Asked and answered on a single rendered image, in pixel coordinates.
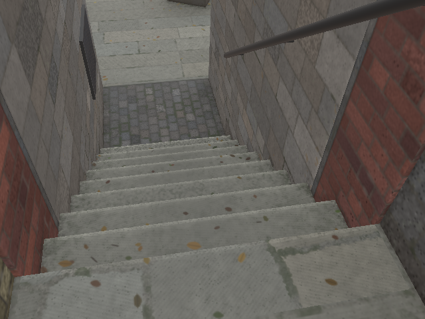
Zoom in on stairs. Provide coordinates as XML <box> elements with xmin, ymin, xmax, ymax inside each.
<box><xmin>41</xmin><ymin>135</ymin><xmax>348</xmax><ymax>273</ymax></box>

